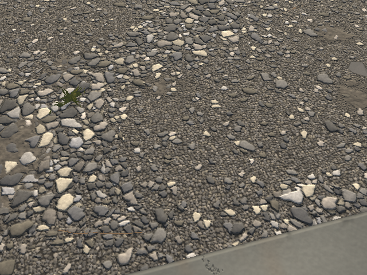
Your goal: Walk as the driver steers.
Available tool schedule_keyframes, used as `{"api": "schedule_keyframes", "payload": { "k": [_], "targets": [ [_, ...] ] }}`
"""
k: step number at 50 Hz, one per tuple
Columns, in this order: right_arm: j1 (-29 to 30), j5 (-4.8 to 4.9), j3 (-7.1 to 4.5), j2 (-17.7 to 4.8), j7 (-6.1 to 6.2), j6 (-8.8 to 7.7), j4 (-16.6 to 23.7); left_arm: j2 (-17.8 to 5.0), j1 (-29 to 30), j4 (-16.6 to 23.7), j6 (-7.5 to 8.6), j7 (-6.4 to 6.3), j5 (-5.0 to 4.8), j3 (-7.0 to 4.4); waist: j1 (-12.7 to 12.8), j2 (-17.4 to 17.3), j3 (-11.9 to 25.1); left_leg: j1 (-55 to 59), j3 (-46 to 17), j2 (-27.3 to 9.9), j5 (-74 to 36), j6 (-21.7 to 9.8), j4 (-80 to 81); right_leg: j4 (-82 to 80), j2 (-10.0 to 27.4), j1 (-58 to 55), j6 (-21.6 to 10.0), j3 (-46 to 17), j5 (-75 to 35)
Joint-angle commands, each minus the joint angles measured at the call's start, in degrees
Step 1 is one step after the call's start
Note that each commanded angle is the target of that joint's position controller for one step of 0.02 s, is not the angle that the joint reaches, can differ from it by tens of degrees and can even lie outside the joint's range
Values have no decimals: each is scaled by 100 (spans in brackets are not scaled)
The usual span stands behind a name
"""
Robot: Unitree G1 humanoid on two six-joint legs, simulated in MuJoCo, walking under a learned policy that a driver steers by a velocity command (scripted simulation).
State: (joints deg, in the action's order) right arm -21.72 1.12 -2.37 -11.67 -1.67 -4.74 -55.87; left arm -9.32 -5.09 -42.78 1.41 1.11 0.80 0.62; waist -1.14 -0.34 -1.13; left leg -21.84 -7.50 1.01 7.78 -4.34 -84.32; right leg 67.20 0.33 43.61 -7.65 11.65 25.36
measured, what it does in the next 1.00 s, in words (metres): climbs, turning left: left foot, then right foot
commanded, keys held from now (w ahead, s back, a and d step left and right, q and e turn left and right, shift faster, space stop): w+q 1.00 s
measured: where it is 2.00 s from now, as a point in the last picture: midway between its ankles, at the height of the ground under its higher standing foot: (136, 187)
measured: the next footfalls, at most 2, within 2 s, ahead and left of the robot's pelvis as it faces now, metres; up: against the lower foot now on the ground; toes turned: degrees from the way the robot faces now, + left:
left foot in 0.50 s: +0.39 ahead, +0.09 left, +0.00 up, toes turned +16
right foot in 0.92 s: +0.75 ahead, -0.03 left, +0.00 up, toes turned +32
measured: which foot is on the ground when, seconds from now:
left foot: up 0.00-0.48, down 0.50-0.92, up 0.94-1.00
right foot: down 0.00-0.52, up 0.54-0.90, down 0.92-1.00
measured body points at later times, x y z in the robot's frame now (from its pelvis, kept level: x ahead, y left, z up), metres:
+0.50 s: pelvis +0.28 +0.00 +0.09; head +0.30 -0.02 +0.54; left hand +0.22 +0.28 -0.04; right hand +0.52 -0.18 -0.01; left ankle +0.35 +0.08 -0.64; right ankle +0.10 -0.06 -0.62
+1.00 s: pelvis +0.58 +0.02 +0.09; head +0.60 +0.03 +0.53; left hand +0.63 +0.33 +0.01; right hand +0.78 -0.19 -0.03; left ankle +0.39 +0.07 -0.55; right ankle +0.71 -0.04 -0.64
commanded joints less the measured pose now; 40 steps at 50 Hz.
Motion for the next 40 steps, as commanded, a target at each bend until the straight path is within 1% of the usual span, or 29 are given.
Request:
{"api": "schedule_keyframes", "payload": {
  "k": [1, 2, 3, 4, 5, 6, 8, 9, 10, 12, 14, 16, 19, 20, 23, 24, 25, 26, 27, 28, 29, 30, 31, 32, 34, 36, 37, 38, 40],
  "targets": [
    [819, 37, 91, 27, 30, -52, 1128, 234, -821, -645, 406, 213, 102, 34, 36, -421, 388, -2408, -431, -187, -78, -584, -3009, -4517, 1743, -1702, -163, -4075, 258],
    [448, 18, 195, 128, 9, 2, 1189, 487, -765, -862, 484, 236, 148, 91, -238, -206, 263, -2448, -634, -196, -404, -706, -3022, -4498, 1628, -1496, 59, -3377, -511],
    [270, 49, 273, 249, 10, 60, 1189, 438, -841, -1049, 533, 262, 80, 74, -380, -23, 141, -2763, -680, -254, -529, -735, -2734, -4466, 1411, -1694, 260, -2617, -1128],
    [223, 94, 289, 261, 17, 115, 1171, 478, -749, -1101, 531, 237, 64, 79, -455, 43, 80, -2838, -719, -217, -690, -702, -2326, -4497, 1232, -1662, 354, -1957, -1698],
    [282, 167, 271, 131, 85, 197, 1156, 339, -645, -1134, 517, 234, 80, 66, -524, -30, -61, -2854, -529, -178, -715, -635, -1452, -4770, 953, -1609, 484, -1229, -1882],
    [473, 151, 222, -53, 79, 231, 1209, 307, -572, -1103, 545, 210, 112, 94, -492, 71, -72, -2580, -271, -178, -924, -579, -712, -5058, 817, -1443, 611, -751, -2527],
    [1043, -29, 176, -221, 32, 255, 1420, -104, -780, -1244, 602, 30, 60, 39, -319, 392, -63, -2193, 302, -43, -1570, -340, 640, -5445, 457, -1518, 748, -7, -3545],
    [1223, -6, 148, -254, 12, 246, 1468, -317, -994, -1323, 621, -67, 58, 6, -226, 471, 115, -2083, 477, 11, -1785, -285, 1129, -5586, 383, -1913, 789, 88, -3769],
    [1329, 60, 124, -257, -15, 260, 1444, -504, -1251, -1384, 615, -173, 84, -30, -114, 536, 244, -2167, 605, 27, -1863, -221, 1490, -5647, 438, -2482, 809, 125, -3982],
    [1617, 123, 90, -252, -91, 300, 1489, -799, -1497, -1387, 606, -334, 82, -97, 71, 393, 301, -2372, 665, -95, -1834, -173, 2350, -5790, 665, -3431, 851, 29, -3945],
    [2068, 143, 50, -268, -145, 315, 1604, -950, -1676, -1352, 561, -428, 21, -151, 279, 329, 160, -2693, 738, -193, -1618, -148, 3073, -5902, 1014, -4236, 875, -109, -4033],
    [2325, 135, 29, -206, -218, 303, 1713, -1042, -1639, -1253, 497, -469, -10, -203, 351, 329, 71, -2588, 917, -233, -1336, -151, 3865, -5783, 1249, -4787, 887, -46, -4541],
    [2565, 65, -27, -227, -284, 312, 1880, -1269, -1708, -1178, 383, -517, -119, -320, 367, 515, 57, -1921, 1441, -44, -612, -188, 4634, -5176, 1413, -5272, 836, 190, -6486],
    [2560, 75, -47, -273, -303, 329, 1894, -1352, -1784, -1158, 321, -542, -143, -366, 360, 594, 58, -1836, 1550, 28, -379, -191, 4795, -4911, 1481, -5502, 772, 229, -6989],
    [1888, 153, -186, -536, -320, 367, 1755, -1622, -1595, -882, 107, -587, -130, -542, 47, 837, 232, -1113, 1810, 309, 476, -341, 5097, -3714, 1599, -5702, 583, 215, -8320],
    [1337, 161, -302, -760, -277, 357, 1629, -1704, -1407, -756, 78, -562, -131, -592, -249, 838, 434, -323, 1739, 388, 557, -505, 5373, -2924, 1544, -5339, 533, 201, -8326],
    [326, 115, -497, -1119, -191, 341, 1391, -1737, -1078, -598, 105, -516, -157, -615, -812, 638, 851, 1262, 1280, 341, 217, -771, 5965, -1633, 1250, -4405, 533, 221, -7320],
    [-154, 24, -580, -1428, -48, 360, 1235, -1176, -862, -390, 249, -386, -25, -472, -796, -299, 950, 2716, -288, -639, 194, -1198, 5752, 119, 610, -2428, 545, 8, -2916],
    [-12, -110, -573, -1583, -6, 259, 1388, -592, -1058, 23, 510, -216, -139, -297, -270, -1409, 1316, 4241, -3707, -1828, 1628, -2504, 6513, 1968, -576, 188, 805, -1032, 672],
    [85, -92, -453, -1067, 20, 165, 1412, -984, -491, 153, 797, -54, -269, -367, -510, -631, 1108, 3899, -3658, -1791, 1709, -2294, 7079, 2212, -151, 734, 538, -2001, 201],
    [351, -82, -342, -733, 18, 101, 1493, -1197, -354, 297, 907, 22, -365, -397, -280, -164, 658, 3231, -2776, -1611, 1184, -1979, 7144, 1770, 86, 686, 465, -1981, -435],
    [686, -9, -295, -674, -22, 49, 1593, -1214, -479, 264, 926, 9, -281, -416, 27, 412, 345, 2610, -2192, -1336, 483, -1750, 7220, 1233, 272, 499, 525, -1860, -694],
    [882, 24, -259, -639, -3, 29, 1668, -1309, -559, 282, 869, -26, -169, -468, 201, 566, 231, 2123, -1742, -1118, -99, -1607, 7219, 809, 408, 237, 677, -1812, -898],
    [913, -25, -222, -619, 43, 23, 1730, -1320, -595, 324, 792, -46, -115, -492, 286, 493, 195, 1701, -1485, -999, -466, -1560, 7246, 584, 520, -70, 813, -1775, -937],
    [848, -7, -260, -811, 129, 24, 1805, -1182, -442, 517, 684, -97, -32, -461, 350, 330, 77, 1039, -1155, -848, -1015, -1482, 7238, -204, 624, -268, 1047, -1565, -904],
    [708, -27, -343, -1079, 219, 72, 1886, -867, 212, 743, 652, -128, 17, -312, 149, 149, -66, 213, -663, -488, -1053, -1241, 7162, -1659, 473, -828, 1182, -1260, -1491],
    [523, -10, -390, -1198, 255, 107, 1867, -702, 495, 792, 641, -120, 18, -248, -24, -47, -12, -1, -473, -302, -852, -1097, 7061, -2377, 308, -1253, 1201, -1149, -1949],
    [235, 1, -415, -1272, 263, 143, 1801, -666, 710, 836, 630, -100, -18, -227, -216, -221, 87, -5, -475, -250, -626, -1003, 6966, -2826, 124, -1534, 1238, -1077, -2340],
    [-66, 22, -419, -1256, 247, 187, 1753, -873, 767, 893, 617, -80, -145, -306, -330, -542, 243, 308, -795, -389, -272, -899, 6763, -3307, -45, -1777, 1254, -1195, -2665]
  ]
}}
